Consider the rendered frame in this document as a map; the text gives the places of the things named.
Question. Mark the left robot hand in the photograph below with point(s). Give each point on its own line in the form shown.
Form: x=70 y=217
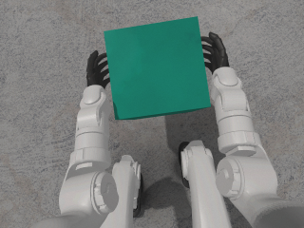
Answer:
x=94 y=75

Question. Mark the robot right shin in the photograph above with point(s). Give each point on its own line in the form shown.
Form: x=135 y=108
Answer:
x=199 y=143

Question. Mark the robot shin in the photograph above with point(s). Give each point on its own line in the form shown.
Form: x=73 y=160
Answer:
x=136 y=193
x=199 y=143

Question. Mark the robot right forearm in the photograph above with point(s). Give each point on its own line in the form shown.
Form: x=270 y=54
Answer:
x=237 y=136

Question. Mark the left robot upper arm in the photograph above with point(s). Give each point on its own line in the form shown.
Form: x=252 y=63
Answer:
x=85 y=201

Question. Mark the right robot hand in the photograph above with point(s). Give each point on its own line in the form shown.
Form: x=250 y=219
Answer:
x=218 y=56

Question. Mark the right robot upper arm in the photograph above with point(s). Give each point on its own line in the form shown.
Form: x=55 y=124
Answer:
x=250 y=183

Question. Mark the robot left shin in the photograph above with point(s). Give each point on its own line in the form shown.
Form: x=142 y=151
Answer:
x=136 y=193

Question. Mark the robot left forearm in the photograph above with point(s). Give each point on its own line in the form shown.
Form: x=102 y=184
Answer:
x=92 y=134

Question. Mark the carton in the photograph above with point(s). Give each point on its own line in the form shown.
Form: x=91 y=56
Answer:
x=157 y=69

